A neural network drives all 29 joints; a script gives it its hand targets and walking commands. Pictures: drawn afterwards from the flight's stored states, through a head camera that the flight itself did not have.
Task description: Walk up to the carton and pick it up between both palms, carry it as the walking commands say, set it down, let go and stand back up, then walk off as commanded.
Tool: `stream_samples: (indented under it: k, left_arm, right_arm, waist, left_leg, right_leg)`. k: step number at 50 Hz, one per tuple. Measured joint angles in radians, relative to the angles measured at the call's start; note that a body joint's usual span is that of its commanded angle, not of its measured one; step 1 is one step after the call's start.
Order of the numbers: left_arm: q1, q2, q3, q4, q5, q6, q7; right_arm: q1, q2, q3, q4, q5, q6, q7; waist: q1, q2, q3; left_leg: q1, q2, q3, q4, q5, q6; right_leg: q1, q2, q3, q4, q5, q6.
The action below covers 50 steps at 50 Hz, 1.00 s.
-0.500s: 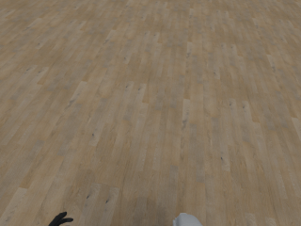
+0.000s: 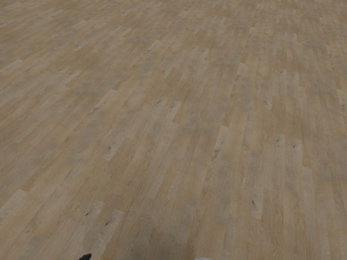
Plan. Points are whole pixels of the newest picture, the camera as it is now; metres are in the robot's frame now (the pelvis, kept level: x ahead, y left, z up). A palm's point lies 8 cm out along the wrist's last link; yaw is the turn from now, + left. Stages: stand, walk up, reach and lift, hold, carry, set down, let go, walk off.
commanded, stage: stand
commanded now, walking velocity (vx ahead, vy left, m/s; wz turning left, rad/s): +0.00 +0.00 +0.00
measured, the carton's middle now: out of the picture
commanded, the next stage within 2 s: none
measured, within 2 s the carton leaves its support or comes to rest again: neither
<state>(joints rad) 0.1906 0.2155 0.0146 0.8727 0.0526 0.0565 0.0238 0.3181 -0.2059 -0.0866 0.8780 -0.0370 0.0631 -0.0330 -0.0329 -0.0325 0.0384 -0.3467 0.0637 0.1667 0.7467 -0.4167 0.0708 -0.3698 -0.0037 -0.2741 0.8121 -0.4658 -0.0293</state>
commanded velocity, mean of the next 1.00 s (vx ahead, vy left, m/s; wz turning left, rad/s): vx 0.00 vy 0.00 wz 0.00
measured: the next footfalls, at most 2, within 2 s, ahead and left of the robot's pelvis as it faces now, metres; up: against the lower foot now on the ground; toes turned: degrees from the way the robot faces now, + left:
right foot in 0.28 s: +0.08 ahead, -0.21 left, +0.00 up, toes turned +0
left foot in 0.62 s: +0.01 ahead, +0.00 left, +0.00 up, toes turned +6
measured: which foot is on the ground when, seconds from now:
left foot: down 0.00-0.30, up 0.32-0.60, down 0.62-1.00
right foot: up 0.00-0.26, down 0.28-1.00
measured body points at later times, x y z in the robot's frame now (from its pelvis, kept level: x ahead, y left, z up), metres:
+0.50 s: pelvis +0.01 -0.11 +0.03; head +0.03 -0.14 +0.48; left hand +0.06 +0.13 -0.10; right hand +0.12 -0.36 -0.12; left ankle -0.04 +0.02 -0.68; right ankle +0.04 -0.21 -0.71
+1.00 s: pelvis +0.00 -0.11 +0.03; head +0.00 -0.11 +0.48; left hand -0.01 +0.12 -0.12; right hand +0.04 -0.34 -0.12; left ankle -0.03 +0.00 -0.71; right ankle +0.04 -0.21 -0.71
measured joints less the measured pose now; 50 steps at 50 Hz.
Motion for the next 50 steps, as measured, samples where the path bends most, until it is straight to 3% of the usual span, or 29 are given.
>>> stream_samples:
  k: [3,5,12,14,15,18,23,27,31,37,50]
  left_arm:
    - [0.016,0.002,0.012,0.004,-0.01,-0.002,-0.017]
    - [0.019,0.006,0.02,0.003,-0.013,-0.008,-0.025]
    - [0.026,0.013,0.03,0.008,-0.033,-0.002,-0.031]
    - [0.033,0.015,0.029,0.009,-0.029,-0.016,-0.024]
    - [0.036,0.009,0.028,0.015,-0.025,-0.028,-0.019]
    - [0.048,-0.016,0.015,0.024,-0.021,-0.05,-0.01]
    - [0.055,-0.04,-0.003,0.025,-0.028,-0.07,0.0]
    - [0.046,-0.045,-0.007,0.036,-0.031,-0.072,0.006]
    - [0.041,-0.036,-0.001,0.061,-0.04,-0.064,0.008]
    - [0.05,-0.023,0.01,0.116,-0.039,-0.058,0.0]
    - [0.091,-0.037,0.003,0.217,-0.041,-0.061,0.003]
  right_arm:
    - [0.004,-0.008,-0.001,-0.013,0.007,-0.002,-0.011]
    - [-0.003,-0.015,0.0,-0.018,0.01,-0.008,-0.01]
    - [-0.07,-0.038,0.003,-0.051,0.002,-0.032,0.015]
    - [-0.079,-0.042,0.003,-0.051,0.003,-0.029,0.023]
    - [-0.084,-0.047,0.002,-0.048,0.001,-0.028,0.027]
    - [-0.098,-0.047,0.009,-0.034,0.011,-0.01,0.027]
    - [-0.111,-0.034,0.02,-0.005,0.016,-0.006,0.027]
    - [-0.115,-0.016,0.029,0.022,0.021,-0.003,0.019]
    - [-0.114,0.003,0.041,0.052,0.018,-0.02,0.01]
    - [-0.087,0.024,0.06,0.109,0.025,-0.055,0.014]
    - [-0.049,0.046,0.076,0.196,0.026,-0.07,0.005]
  waist:
    - [-0.004,-0.002,0.016]
    - [0.0,0.006,0.02]
    - [-0.006,0.049,0.014]
    - [-0.005,0.049,0.004]
    - [0.0,0.059,0.0]
    - [0.012,0.077,-0.006]
    - [0.029,0.076,-0.012]
    - [0.038,0.066,-0.012]
    - [0.034,0.054,-0.009]
    - [0.041,0.017,-0.009]
    - [0.047,0.028,-0.006]
  left_leg:
    - [0.021,-0.005,-0.022,-0.057,0.049,-0.005]
    - [0.049,-0.004,-0.039,-0.134,0.099,-0.024]
    - [0.076,0.024,-0.094,-0.225,0.16,-0.08]
    - [0.066,0.024,-0.103,-0.196,0.145,-0.103]
    - [0.058,0.03,-0.11,-0.173,0.13,-0.108]
    - [0.03,-0.007,-0.173,-0.067,-0.042,-0.096]
    - [0.015,-0.048,-0.179,0.062,-0.04,-0.092]
    - [0.086,-0.055,-0.154,-0.062,-0.023,-0.096]
    - [0.19,-0.053,-0.147,-0.306,0.16,-0.081]
    - [0.222,-0.055,-0.139,-0.346,0.162,-0.07]
    - [0.24,-0.061,-0.129,-0.375,0.181,-0.063]
  right_leg:
    - [-0.118,0.0,0.137,0.24,0.064,0.067]
    - [-0.143,-0.022,0.181,0.259,0.141,0.091]
    - [-0.008,-0.058,0.225,-0.109,0.17,0.114]
    - [0.075,-0.058,0.211,-0.268,0.225,0.109]
    - [0.096,-0.052,0.202,-0.305,0.217,0.084]
    - [0.101,-0.045,0.191,-0.305,0.22,0.033]
    - [0.134,-0.04,0.183,-0.374,0.26,0.008]
    - [0.136,-0.025,0.179,-0.375,0.262,-0.004]
    - [0.128,-0.003,0.169,-0.345,0.249,-0.006]
    - [0.169,0.0,0.176,-0.413,0.288,-0.003]
    - [0.184,-0.004,0.187,-0.44,0.308,0.003]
